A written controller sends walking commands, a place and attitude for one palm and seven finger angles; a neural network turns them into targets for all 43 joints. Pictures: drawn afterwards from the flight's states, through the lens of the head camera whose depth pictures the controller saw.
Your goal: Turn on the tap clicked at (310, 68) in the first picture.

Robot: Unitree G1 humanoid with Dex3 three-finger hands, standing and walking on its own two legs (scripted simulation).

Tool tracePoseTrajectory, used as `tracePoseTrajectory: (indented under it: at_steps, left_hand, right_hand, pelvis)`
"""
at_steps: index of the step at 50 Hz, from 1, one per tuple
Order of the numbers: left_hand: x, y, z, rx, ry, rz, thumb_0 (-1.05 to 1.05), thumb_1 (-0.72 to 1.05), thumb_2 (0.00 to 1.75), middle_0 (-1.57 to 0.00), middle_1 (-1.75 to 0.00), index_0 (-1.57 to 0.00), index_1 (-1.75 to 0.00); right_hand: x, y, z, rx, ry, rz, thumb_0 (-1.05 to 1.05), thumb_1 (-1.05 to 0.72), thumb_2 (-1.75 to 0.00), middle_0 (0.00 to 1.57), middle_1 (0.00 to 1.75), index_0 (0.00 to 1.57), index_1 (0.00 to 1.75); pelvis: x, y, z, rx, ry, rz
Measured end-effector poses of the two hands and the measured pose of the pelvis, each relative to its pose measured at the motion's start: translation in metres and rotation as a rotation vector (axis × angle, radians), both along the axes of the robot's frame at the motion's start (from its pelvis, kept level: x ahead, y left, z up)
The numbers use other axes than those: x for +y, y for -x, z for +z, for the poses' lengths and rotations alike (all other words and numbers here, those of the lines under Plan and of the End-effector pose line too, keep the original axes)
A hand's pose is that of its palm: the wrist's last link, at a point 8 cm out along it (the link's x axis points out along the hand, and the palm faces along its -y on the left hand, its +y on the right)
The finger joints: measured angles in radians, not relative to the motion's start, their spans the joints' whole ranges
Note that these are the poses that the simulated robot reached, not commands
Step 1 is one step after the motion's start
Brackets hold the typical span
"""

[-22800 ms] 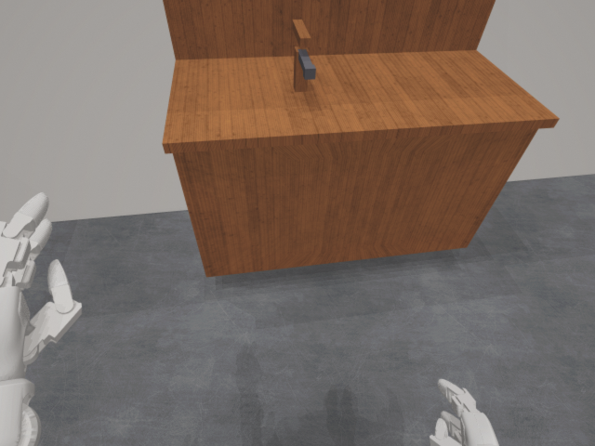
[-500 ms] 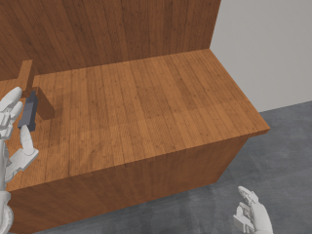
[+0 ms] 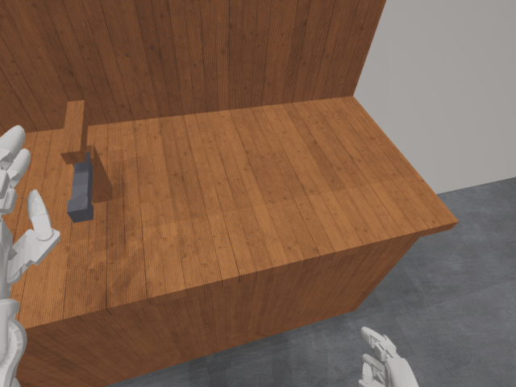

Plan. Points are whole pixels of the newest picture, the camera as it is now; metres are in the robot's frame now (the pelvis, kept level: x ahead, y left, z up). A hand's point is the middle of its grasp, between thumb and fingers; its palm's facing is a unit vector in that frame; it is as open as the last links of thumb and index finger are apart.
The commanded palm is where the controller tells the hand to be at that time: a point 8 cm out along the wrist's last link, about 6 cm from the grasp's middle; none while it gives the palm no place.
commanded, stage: come to a stop and stand still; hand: left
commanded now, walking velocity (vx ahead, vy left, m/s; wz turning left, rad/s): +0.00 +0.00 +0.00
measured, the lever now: (80, 209) +0.33 +0.32 +0.07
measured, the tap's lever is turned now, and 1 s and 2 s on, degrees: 0 0 0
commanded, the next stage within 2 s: look again from close up in 0.26 s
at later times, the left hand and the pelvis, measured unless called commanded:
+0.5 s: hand (79, 233) +0.23 +0.24 +0.16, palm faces +0.40 -0.85 -0.34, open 7.4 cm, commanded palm +0.17 +0.27 +0.18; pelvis +0.01 -0.01 +0.00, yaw +0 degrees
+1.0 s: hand (45, 191) +0.25 +0.27 +0.21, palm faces +0.52 -0.74 -0.44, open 7.5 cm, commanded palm +0.15 +0.25 +0.18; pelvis -0.01 -0.03 +0.00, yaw +0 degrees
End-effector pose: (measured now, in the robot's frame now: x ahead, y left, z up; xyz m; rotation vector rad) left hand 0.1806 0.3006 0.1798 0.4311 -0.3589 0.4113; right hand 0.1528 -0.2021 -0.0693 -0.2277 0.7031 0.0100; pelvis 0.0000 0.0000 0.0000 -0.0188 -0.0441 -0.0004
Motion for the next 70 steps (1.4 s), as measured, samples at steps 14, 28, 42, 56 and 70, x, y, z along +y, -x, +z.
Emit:
tracePoseTrajectory:
  at_steps: [14, 28, 42, 56, 70]
  left_hand:
    - [-0.006, -0.016, -0.009, 0.071, 0.003, -0.063, 0.02, 0.89, 0.90, -0.21, -0.30, -0.21, -0.30]
    - [-0.023, -0.013, -0.008, 0.093, 0.029, -0.039, 0.02, 0.89, 0.90, -0.21, -0.30, -0.21, -0.30]
    - [-0.036, -0.007, -0.006, 0.124, 0.013, -0.038, 0.02, 0.88, 0.90, -0.21, -0.30, -0.21, -0.30]
    - [-0.043, -0.013, 0.009, 0.124, -0.097, -0.083, 0.02, 0.89, 0.90, -0.21, -0.30, -0.20, -0.30]
    - [-0.030, -0.018, -0.005, 0.083, -0.009, -0.045, 0.02, 0.88, 0.90, -0.22, -0.30, -0.21, -0.30]
  right_hand:
    - [-0.003, -0.036, 0.019, -0.074, 0.025, -0.024, 0.01, -0.90, -0.90, 0.20, 0.30, 0.21, 0.30]
    - [-0.025, -0.030, 0.012, -0.034, 0.029, -0.048, 0.01, -0.90, -0.90, 0.20, 0.30, 0.21, 0.30]
    - [-0.047, -0.017, 0.008, -0.021, 0.037, -0.087, 0.01, -0.90, -0.90, 0.20, 0.30, 0.21, 0.30]
    - [-0.042, -0.001, -0.010, -0.008, -0.054, -0.090, 0.01, -0.90, -0.90, 0.20, 0.30, 0.21, 0.30]
    - [-0.040, -0.015, 0.002, 0.003, 0.039, -0.051, 0.01, -0.90, -0.90, 0.20, 0.30, 0.21, 0.30]
  pelvis:
    - [0.004, -0.013, 0.003, 0.016, 0.001, -0.001]
    - [-0.011, -0.013, 0.005, 0.021, -0.002, -0.001]
    - [-0.022, -0.010, 0.006, 0.028, -0.004, -0.001]
    - [-0.021, 0.002, 0.002, 0.024, -0.019, -0.029]
    - [-0.020, -0.009, 0.003, 0.029, -0.003, -0.011]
